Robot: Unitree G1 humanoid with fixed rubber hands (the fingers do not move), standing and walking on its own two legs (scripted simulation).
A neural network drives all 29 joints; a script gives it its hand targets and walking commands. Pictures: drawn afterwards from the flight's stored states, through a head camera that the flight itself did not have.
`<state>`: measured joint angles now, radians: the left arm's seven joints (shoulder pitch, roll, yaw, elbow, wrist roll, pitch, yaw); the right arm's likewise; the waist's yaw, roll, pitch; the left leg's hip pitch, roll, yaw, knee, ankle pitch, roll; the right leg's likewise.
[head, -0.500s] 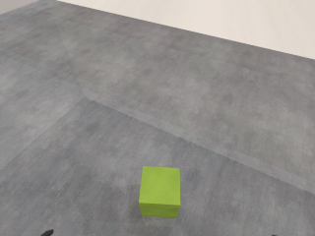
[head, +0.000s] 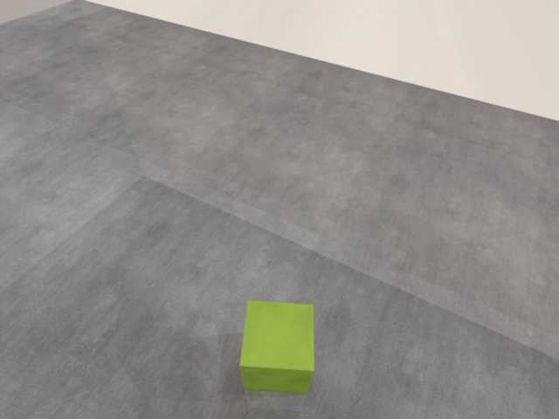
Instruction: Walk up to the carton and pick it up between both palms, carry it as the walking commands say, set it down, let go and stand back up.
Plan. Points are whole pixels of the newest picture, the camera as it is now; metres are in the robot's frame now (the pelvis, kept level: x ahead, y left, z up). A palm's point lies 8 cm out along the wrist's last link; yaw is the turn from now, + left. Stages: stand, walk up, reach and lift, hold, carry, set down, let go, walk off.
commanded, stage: walk up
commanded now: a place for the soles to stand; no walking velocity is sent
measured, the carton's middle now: (278, 348) +0.46 +0.00 -0.65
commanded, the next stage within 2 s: stand in 1.70 s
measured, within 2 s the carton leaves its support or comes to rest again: neither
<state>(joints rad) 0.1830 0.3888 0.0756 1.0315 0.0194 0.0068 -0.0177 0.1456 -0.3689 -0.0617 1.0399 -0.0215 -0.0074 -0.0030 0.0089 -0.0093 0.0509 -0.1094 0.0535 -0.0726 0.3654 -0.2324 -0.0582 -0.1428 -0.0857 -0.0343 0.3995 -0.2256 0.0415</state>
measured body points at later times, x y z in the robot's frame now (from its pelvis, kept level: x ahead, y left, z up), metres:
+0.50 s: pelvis +0.05 -0.02 -0.01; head +0.10 -0.02 +0.43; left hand +0.16 +0.31 -0.12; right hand +0.13 -0.35 -0.12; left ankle -0.02 +0.16 -0.74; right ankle +0.06 -0.15 -0.74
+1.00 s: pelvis +0.06 -0.04 -0.01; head +0.09 -0.05 +0.44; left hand +0.15 +0.28 -0.12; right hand +0.21 -0.37 -0.11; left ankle +0.11 +0.10 -0.74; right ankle +0.06 -0.15 -0.74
